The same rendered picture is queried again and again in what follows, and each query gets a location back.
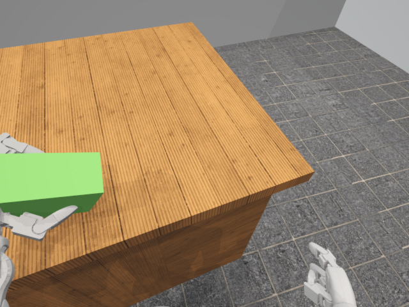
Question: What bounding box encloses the left robot hand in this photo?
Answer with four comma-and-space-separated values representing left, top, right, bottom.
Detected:
0, 132, 78, 241

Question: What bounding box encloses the left robot forearm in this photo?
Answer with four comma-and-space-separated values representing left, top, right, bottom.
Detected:
0, 235, 15, 307

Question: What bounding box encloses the table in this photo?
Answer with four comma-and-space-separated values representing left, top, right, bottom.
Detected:
0, 22, 314, 307

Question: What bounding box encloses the sponge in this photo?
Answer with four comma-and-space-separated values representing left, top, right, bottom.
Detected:
0, 152, 104, 218

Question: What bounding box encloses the right robot hand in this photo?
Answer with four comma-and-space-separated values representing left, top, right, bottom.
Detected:
304, 242, 357, 307

